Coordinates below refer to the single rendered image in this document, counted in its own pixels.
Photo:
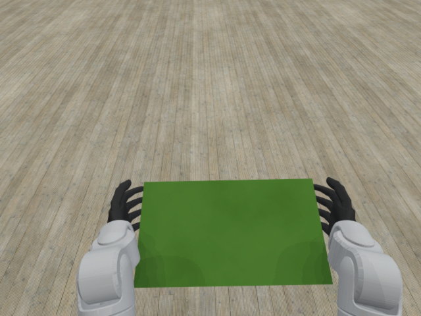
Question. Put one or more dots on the robot left hand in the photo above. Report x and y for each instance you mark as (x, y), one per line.
(120, 207)

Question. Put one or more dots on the robot left forearm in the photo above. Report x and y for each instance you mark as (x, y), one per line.
(104, 281)

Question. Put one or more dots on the robot right forearm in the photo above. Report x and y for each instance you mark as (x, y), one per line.
(370, 282)

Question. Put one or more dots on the robot right hand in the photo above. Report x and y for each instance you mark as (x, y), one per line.
(339, 206)

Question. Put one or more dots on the carton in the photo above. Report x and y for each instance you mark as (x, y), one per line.
(231, 233)

